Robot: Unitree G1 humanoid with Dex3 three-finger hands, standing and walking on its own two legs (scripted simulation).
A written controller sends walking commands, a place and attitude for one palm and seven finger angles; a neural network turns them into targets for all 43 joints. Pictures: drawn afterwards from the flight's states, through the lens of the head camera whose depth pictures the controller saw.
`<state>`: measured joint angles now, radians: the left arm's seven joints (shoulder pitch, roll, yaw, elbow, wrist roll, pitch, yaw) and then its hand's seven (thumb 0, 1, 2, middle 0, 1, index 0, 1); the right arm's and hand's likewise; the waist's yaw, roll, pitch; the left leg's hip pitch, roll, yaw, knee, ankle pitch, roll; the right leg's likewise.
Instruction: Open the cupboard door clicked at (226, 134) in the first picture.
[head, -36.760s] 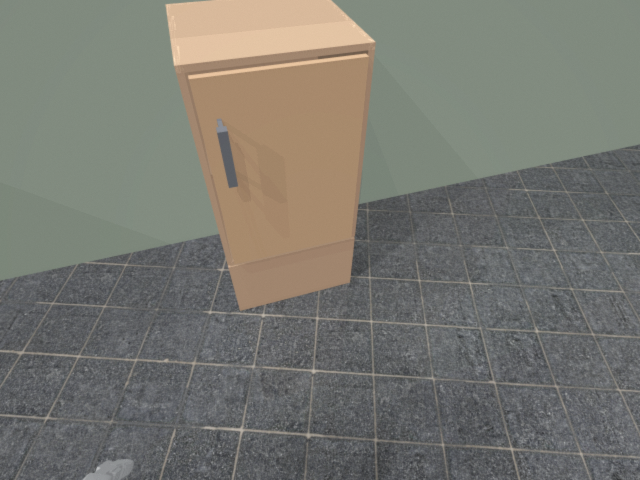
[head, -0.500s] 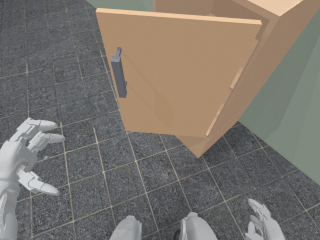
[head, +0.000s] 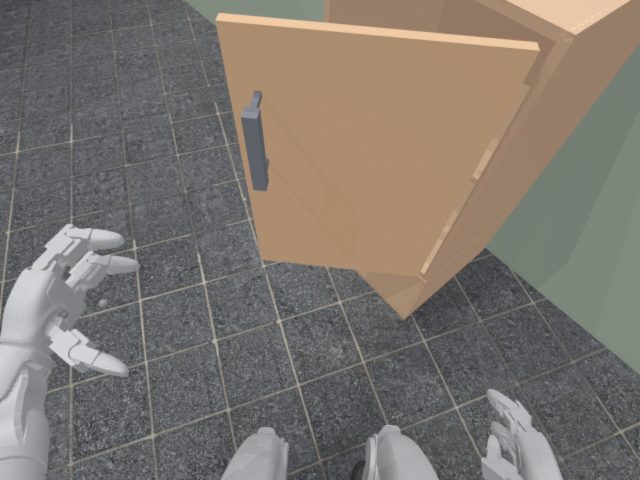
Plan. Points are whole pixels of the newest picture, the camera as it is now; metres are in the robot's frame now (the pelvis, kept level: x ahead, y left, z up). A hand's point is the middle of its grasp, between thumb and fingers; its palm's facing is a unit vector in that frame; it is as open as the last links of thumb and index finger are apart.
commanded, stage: move the hooked fingers beside the handle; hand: left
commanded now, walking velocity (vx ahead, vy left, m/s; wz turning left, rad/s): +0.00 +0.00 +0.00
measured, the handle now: (258, 143) +0.58 +0.13 +0.03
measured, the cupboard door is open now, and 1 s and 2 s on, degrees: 44 44 44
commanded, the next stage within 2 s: none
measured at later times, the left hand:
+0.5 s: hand (150, 242) +0.38 +0.24 +0.04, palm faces -0.07 -1.00 -0.03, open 14.0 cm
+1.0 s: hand (184, 195) +0.46 +0.22 +0.04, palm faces -0.07 -1.00 -0.02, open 14.0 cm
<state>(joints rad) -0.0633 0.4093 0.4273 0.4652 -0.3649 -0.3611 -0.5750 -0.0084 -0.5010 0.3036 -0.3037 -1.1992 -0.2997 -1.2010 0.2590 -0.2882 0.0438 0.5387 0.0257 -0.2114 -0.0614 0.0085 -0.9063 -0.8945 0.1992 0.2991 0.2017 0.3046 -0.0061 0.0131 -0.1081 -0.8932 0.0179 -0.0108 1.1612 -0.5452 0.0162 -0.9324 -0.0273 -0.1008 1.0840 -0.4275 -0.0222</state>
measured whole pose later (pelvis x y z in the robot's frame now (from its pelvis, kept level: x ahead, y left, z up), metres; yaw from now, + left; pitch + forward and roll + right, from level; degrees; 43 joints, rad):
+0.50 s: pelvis +0.01 +0.01 +0.00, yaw -1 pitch +19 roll -2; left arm -0.34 0.42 0.39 0.65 -0.27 -0.35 -0.48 -0.01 -0.50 0.30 -0.30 -1.20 -0.30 -1.20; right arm 0.29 -0.29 0.04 0.58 0.02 -0.14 -0.05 0.01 -0.91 -0.89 0.20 0.30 0.20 0.30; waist -0.05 0.01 -0.11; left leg -0.95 0.02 0.01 1.16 -0.55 0.03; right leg -0.99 -0.03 -0.08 1.09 -0.42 -0.01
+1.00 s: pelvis +0.01 +0.00 -0.01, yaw -2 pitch +22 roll -2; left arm -0.63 0.47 0.42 0.91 -0.19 -0.38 -0.43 -0.01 -0.50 0.30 -0.30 -1.20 -0.30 -1.20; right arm 0.32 -0.28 0.04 0.60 0.00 -0.05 -0.03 0.00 -0.91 -0.89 0.20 0.30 0.20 0.30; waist -0.10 0.01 -0.11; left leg -1.01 0.03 0.01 1.17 -0.55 0.02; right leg -1.06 -0.02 -0.08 1.10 -0.42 -0.02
